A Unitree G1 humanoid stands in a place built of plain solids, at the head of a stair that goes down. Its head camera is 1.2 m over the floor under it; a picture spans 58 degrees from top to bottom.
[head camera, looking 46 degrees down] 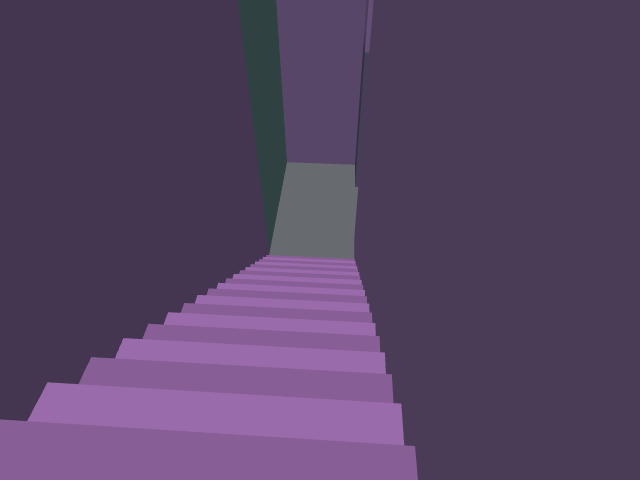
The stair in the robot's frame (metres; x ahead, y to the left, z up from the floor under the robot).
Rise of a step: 0.20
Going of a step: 0.22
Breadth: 1.37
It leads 4 degrees to the right of straight ahead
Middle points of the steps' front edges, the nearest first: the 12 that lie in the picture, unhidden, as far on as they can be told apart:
0.51 0.39 -0.20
0.73 0.38 -0.40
0.95 0.36 -0.60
1.17 0.35 -0.80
1.39 0.34 -1.00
1.61 0.32 -1.20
1.83 0.31 -1.40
2.05 0.30 -1.60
2.27 0.28 -1.80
2.49 0.27 -2.00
2.71 0.26 -2.20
2.93 0.24 -2.40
